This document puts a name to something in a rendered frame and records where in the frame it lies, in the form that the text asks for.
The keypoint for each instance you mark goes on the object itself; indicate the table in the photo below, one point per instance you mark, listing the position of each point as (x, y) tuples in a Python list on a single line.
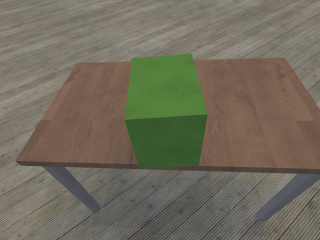
[(261, 119)]

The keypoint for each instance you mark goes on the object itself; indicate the carton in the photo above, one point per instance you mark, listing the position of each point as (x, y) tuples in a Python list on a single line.
[(165, 111)]

